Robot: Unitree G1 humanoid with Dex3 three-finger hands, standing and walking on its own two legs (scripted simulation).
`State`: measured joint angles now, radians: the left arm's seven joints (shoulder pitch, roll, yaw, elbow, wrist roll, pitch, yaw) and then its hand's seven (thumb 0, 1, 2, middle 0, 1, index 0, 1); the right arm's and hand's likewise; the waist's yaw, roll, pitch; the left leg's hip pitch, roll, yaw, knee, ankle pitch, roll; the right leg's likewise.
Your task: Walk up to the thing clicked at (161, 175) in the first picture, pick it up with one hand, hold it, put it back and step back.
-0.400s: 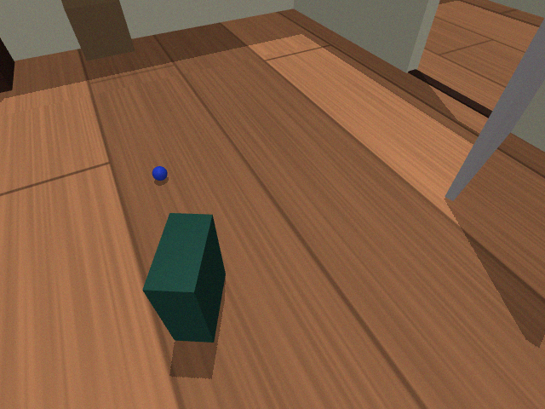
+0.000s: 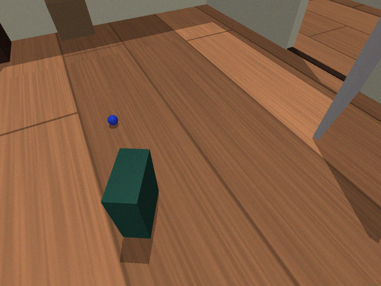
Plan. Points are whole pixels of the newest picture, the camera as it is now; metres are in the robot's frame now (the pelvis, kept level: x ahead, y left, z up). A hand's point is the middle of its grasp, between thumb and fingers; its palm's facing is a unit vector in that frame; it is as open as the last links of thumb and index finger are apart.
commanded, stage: stand
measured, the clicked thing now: (112, 120) +1.42 +0.65 -0.74
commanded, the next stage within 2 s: walk up in 0.72 s
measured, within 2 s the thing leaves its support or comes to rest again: neither
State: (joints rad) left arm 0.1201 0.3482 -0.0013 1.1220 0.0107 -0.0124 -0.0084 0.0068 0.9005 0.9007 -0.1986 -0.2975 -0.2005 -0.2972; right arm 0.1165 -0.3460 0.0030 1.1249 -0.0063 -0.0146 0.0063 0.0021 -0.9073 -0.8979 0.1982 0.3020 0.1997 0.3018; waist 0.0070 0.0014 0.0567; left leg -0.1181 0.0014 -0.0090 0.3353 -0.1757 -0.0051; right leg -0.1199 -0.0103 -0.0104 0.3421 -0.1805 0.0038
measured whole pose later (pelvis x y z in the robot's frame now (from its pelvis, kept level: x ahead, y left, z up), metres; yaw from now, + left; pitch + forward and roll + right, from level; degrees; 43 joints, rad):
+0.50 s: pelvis +0.01 +0.00 +0.00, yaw +0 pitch -2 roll +0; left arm 0.11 0.35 0.00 1.12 0.01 -0.01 -0.01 0.01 0.90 0.90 -0.20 -0.30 -0.20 -0.30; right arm 0.11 -0.35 0.01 1.12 -0.01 -0.02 0.00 0.00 -0.91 -0.90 0.20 0.30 0.20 0.30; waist 0.01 0.00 0.05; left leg -0.11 0.00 -0.01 0.33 -0.19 -0.01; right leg -0.11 -0.01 -0.01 0.33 -0.19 0.00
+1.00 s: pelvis -0.01 -0.06 -0.02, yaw +18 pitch -1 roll +0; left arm 0.01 0.39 0.09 0.83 0.03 0.02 -0.03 0.01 0.90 0.90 -0.20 -0.30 -0.20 -0.30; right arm 0.25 -0.41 -0.08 0.91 -0.03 0.04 -0.01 0.00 -0.90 -0.90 0.20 0.30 0.20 0.30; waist -0.02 0.02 0.15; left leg -0.34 -0.06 -0.26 0.59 -0.29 -0.02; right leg -0.23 0.03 0.02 0.54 -0.27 -0.03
